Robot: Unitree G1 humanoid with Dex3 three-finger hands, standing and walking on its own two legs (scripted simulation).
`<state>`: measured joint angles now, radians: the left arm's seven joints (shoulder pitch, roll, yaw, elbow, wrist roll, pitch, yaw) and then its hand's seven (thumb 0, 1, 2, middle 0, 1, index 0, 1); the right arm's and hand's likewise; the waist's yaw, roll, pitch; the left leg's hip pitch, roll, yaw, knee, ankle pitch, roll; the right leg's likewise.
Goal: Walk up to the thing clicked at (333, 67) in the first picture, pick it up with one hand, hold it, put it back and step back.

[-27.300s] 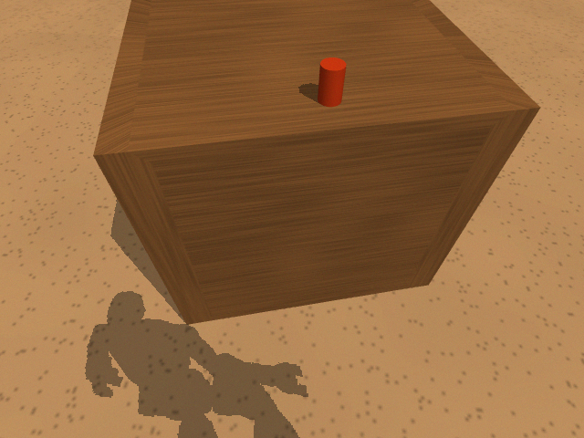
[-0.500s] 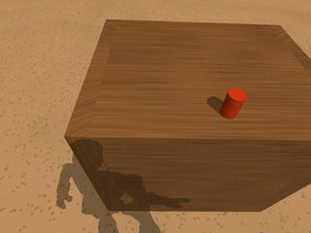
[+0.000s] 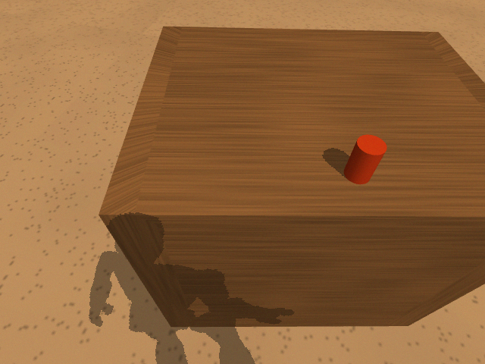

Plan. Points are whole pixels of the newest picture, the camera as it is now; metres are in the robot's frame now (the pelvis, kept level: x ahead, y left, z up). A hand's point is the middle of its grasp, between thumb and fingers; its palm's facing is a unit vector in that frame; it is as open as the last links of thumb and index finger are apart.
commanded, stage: stand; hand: right
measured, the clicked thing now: (363, 160) +0.44 -0.23 +0.06
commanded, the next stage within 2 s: none
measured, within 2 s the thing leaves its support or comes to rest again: neither
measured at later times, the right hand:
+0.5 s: hand out of the picture +0.08 -0.26 -0.16, palm faces -0.03 +0.94 -0.35, open 9.4 cm
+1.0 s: hand out of the picture +0.07 -0.26 -0.16, palm faces -0.03 +0.94 -0.34, open 7.4 cm
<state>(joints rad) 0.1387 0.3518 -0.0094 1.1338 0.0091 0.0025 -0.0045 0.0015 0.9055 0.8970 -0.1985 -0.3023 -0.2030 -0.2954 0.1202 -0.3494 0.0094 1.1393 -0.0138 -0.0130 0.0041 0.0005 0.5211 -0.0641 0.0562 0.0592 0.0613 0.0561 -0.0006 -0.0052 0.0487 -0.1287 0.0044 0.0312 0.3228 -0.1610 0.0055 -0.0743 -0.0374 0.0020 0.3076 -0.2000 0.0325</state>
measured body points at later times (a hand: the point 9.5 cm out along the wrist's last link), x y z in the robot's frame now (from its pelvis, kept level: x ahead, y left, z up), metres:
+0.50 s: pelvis +0.01 +0.00 +0.00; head +0.01 +0.00 +0.45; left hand +0.08 +0.29 -0.13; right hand +0.08 -0.30 -0.13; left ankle +0.01 +0.11 -0.75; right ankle -0.02 -0.14 -0.75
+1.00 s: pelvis +0.00 +0.00 +0.00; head +0.01 +0.00 +0.45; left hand +0.07 +0.30 -0.14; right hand +0.07 -0.30 -0.13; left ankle +0.01 +0.11 -0.75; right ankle -0.02 -0.14 -0.75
